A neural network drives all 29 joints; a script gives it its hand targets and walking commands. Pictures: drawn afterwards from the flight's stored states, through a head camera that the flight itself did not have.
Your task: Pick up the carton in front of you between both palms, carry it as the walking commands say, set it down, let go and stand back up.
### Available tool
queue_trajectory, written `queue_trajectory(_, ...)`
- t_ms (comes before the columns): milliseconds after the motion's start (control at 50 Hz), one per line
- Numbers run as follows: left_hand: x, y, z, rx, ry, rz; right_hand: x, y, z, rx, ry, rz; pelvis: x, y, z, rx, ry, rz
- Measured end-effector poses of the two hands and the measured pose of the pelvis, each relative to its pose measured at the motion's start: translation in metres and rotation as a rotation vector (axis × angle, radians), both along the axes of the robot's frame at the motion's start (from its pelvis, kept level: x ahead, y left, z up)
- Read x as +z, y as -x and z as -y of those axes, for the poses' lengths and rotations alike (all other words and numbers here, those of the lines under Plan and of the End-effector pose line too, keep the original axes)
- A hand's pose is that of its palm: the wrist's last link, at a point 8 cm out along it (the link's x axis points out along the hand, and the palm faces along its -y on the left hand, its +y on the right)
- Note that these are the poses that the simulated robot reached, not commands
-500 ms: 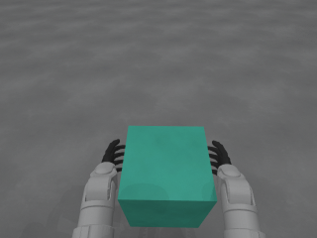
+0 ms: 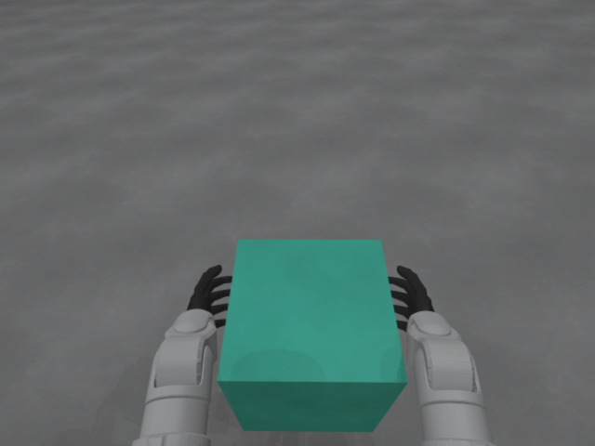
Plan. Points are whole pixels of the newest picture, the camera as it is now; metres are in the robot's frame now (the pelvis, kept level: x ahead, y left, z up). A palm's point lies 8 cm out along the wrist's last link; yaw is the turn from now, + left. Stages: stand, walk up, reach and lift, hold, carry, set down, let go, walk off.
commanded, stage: carry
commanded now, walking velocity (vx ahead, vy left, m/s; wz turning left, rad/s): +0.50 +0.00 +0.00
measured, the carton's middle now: (308, 340) +0.29 +0.00 -0.04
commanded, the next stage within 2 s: none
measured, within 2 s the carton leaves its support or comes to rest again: neither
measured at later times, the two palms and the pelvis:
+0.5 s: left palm (211, 217) +0.50 +0.18 +0.02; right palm (374, 216) +0.49 -0.12 +0.03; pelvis +0.21 +0.04 +0.00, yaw -2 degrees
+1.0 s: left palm (227, 158) +0.66 +0.17 +0.04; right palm (368, 156) +0.66 -0.13 +0.04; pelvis +0.37 +0.02 +0.00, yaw +0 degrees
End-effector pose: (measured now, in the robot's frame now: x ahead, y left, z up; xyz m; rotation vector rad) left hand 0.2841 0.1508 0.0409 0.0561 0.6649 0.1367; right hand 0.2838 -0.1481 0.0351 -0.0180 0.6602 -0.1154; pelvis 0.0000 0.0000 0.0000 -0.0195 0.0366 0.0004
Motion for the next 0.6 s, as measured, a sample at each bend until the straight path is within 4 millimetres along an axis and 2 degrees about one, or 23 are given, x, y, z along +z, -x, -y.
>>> queue_trajectory(60, -0.002, -0.023, 0.008, 0.010, 0.006, 0.008, -0.002, -0.024, 0.008, 0.002, -0.006, 0.007, -0.002, -0.018, 0.010, 0.021, 0.010, -0.005)
queue_trajectory(120, -0.003, -0.035, 0.010, 0.024, 0.017, -0.014, 0.001, -0.042, 0.010, 0.020, 0.009, -0.014, 0.005, -0.034, 0.016, 0.029, -0.011, -0.018)
queue_trajectory(220, 0.006, -0.064, 0.007, 0.036, 0.014, -0.011, 0.012, -0.076, 0.007, 0.029, 0.003, -0.010, 0.017, -0.069, 0.014, 0.019, -0.036, -0.032)
queue_trajectory(340, 0.013, -0.128, -0.005, 0.005, 0.016, 0.021, 0.018, -0.130, -0.005, 0.003, 0.011, 0.021, 0.014, -0.128, -0.005, 0.006, -0.028, -0.033)
queue_trajectory(460, -0.013, -0.203, -0.027, -0.023, 0.048, -0.001, 0.000, -0.196, -0.027, -0.025, 0.046, -0.001, -0.004, -0.197, -0.035, -0.025, -0.032, -0.012)
queue_trajectory(520, -0.021, -0.226, -0.031, -0.034, 0.049, -0.050, -0.006, -0.216, -0.031, -0.036, 0.047, -0.050, 0.004, -0.220, -0.042, -0.042, -0.018, -0.020)
queue_trajectory(600, -0.021, -0.254, -0.031, -0.045, 0.046, -0.062, -0.006, -0.242, -0.032, -0.046, 0.046, -0.063, 0.014, -0.249, -0.045, -0.043, -0.002, -0.032)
